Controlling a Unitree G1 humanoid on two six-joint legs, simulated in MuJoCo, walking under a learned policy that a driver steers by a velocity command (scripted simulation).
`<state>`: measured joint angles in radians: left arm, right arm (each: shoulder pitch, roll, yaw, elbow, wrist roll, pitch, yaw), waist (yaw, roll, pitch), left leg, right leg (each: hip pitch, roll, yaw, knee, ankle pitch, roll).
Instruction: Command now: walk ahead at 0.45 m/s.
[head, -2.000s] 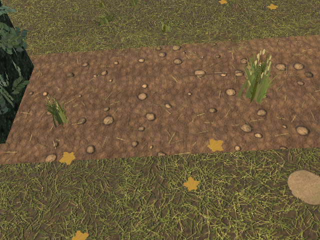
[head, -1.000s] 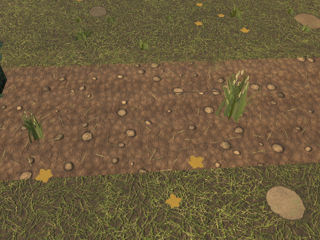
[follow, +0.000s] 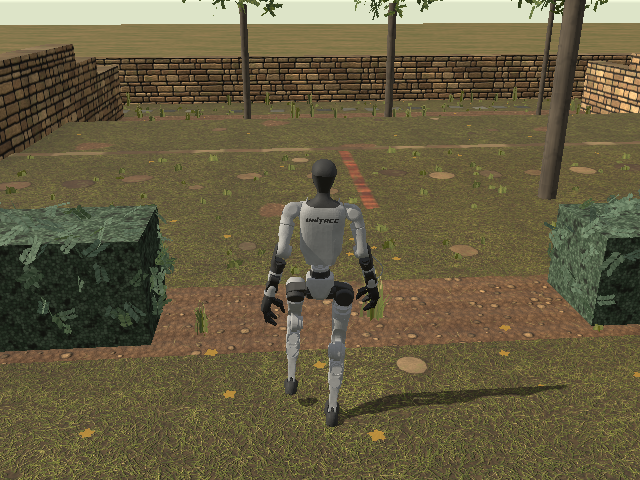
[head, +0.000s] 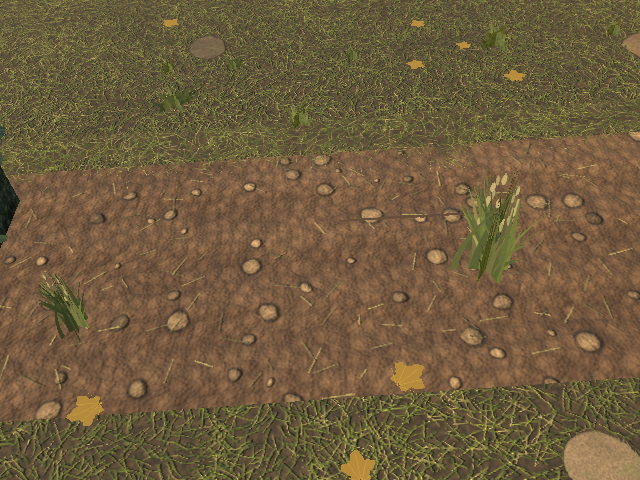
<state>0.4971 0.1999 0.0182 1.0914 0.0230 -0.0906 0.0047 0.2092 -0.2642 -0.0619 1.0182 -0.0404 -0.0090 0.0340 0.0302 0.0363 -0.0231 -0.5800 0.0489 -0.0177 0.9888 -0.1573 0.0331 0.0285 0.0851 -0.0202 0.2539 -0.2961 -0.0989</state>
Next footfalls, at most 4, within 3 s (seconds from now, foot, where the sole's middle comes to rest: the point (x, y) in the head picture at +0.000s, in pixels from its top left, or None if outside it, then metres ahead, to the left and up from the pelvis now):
0.34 left None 0.40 0.10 -0.95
0.76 right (390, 455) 0.67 -0.08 -0.95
1.30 left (314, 353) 0.95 0.12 -0.95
1.84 right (374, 267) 1.26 -0.05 -0.95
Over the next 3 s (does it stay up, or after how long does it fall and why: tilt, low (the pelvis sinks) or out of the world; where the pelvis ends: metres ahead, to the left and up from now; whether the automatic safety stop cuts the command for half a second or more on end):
stays up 1.48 0.16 -0.17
